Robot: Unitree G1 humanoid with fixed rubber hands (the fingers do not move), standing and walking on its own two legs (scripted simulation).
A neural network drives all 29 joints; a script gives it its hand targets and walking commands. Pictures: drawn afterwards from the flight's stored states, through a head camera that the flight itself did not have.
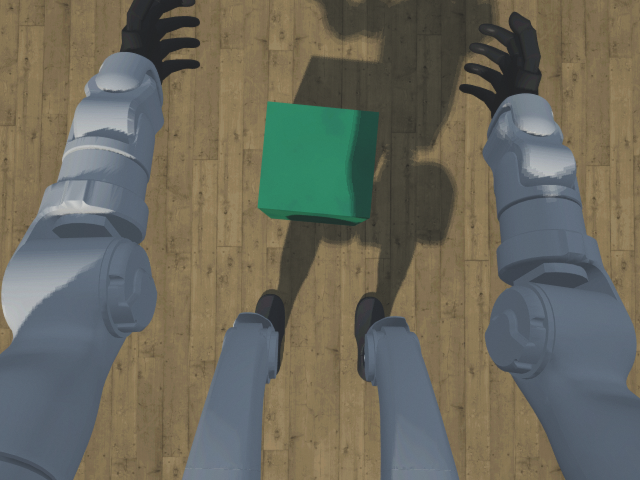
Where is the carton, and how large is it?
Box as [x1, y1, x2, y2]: [258, 101, 378, 225]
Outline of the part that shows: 268,101 258,207 272,218 354,225 368,218 370,210 378,112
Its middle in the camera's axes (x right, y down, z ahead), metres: +0.00 -0.15 +0.84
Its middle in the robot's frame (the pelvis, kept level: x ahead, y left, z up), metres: +0.52 +0.01 -0.52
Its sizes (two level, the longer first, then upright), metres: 0.210 0.200 0.250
